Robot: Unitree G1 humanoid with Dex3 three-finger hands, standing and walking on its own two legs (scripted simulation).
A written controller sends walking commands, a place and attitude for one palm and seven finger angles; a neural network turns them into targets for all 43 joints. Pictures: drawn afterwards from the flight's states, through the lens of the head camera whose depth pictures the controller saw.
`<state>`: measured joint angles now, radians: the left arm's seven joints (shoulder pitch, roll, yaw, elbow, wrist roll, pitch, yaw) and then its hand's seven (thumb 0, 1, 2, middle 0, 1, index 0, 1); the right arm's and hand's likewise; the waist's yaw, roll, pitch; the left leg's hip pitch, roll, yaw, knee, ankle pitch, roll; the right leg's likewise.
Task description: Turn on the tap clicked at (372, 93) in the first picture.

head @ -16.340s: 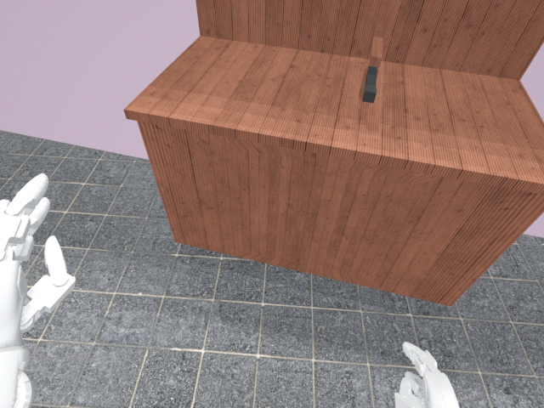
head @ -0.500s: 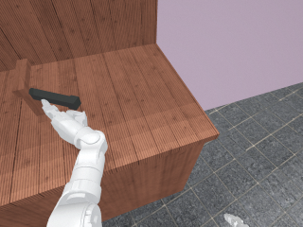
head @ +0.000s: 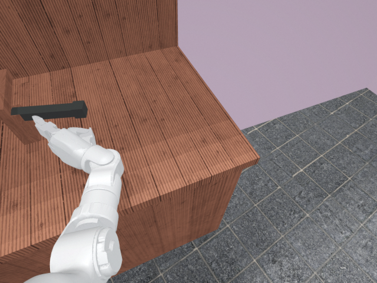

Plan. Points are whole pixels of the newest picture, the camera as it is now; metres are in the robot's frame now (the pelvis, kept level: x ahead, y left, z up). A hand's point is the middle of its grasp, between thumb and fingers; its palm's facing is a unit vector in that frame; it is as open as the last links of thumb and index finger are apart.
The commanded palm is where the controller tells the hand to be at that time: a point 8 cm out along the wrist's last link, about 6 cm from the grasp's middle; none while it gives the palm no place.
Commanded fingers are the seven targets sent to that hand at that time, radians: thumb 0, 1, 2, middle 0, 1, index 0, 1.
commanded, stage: lift the hand up off the lever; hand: left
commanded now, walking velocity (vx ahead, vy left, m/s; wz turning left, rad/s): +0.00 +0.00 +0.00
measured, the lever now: (79, 109) +0.48 +0.24 +0.09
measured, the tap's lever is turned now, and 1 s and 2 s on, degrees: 75 83 83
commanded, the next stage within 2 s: none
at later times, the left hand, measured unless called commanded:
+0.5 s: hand (84, 124) +0.44 +0.22 +0.09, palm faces +0.85 -0.52 -0.10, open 7.9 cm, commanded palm +0.38 +0.23 +0.10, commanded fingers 0.00 0.90 0.90 -0.15 -0.15 -0.15 -0.15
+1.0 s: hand (84, 120) +0.44 +0.22 +0.11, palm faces +0.83 -0.55 -0.10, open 7.8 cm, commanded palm +0.37 +0.23 +0.12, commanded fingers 0.00 0.90 0.90 -0.15 -0.15 -0.15 -0.15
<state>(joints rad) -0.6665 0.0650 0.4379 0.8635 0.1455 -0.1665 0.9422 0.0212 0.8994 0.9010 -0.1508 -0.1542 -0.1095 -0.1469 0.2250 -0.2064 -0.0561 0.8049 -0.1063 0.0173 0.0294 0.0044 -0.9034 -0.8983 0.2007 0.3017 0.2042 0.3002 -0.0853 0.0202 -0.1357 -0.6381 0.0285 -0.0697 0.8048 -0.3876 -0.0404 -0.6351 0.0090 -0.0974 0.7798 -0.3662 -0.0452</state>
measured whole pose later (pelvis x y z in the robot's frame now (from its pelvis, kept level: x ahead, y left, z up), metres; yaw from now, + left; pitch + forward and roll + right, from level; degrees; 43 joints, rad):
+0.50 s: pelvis +0.00 +0.00 +0.01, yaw +0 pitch +11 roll -1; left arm -0.65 0.08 0.42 0.81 0.12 -0.12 0.91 0.02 0.90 0.90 -0.15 -0.15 -0.15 -0.14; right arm 0.26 -0.21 -0.06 0.80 -0.10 0.00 0.05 0.00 -0.90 -0.90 0.20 0.30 0.20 0.30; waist -0.08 0.03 -0.14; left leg -0.58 0.03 -0.06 0.76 -0.37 -0.04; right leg -0.58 0.01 -0.09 0.73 -0.35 -0.04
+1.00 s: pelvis +0.02 +0.01 +0.01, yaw +0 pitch +9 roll -1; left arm -0.59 0.00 0.33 0.65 0.10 0.01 0.90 0.02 0.90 0.90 -0.15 -0.15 -0.15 -0.15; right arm 0.20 -0.20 -0.06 0.78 -0.09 0.03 0.05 0.00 -0.90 -0.90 0.20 0.30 0.20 0.30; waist -0.03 0.03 -0.12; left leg -0.48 0.02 -0.06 0.70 -0.37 -0.03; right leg -0.48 0.00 -0.09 0.67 -0.35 -0.03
